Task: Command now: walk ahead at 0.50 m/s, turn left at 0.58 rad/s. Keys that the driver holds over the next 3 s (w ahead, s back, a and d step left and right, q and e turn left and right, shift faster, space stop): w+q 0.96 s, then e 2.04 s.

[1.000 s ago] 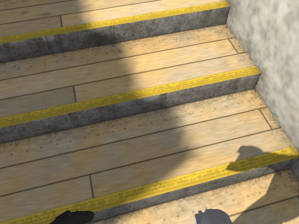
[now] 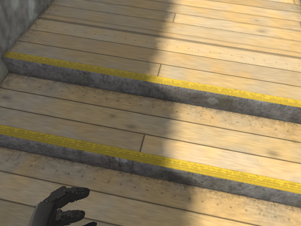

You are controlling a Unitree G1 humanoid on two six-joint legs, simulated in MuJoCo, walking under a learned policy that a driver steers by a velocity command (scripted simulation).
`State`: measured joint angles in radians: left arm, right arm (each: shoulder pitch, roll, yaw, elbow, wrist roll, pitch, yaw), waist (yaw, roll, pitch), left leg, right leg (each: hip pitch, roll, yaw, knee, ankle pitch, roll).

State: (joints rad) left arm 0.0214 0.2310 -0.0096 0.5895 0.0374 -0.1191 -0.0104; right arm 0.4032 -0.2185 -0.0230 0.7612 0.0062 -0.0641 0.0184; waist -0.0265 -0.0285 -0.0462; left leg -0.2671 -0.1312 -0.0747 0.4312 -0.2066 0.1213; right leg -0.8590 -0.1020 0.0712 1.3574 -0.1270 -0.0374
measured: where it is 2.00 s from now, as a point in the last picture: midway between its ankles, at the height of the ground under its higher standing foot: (96, 137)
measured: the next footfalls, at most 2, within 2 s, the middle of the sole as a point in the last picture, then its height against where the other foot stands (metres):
right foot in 0.32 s outside the picture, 0.10 m higher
left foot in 0.98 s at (107, 196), level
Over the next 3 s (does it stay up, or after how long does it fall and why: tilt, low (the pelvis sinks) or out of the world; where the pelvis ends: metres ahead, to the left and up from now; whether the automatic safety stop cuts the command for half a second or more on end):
stays up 0.83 0.23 0.20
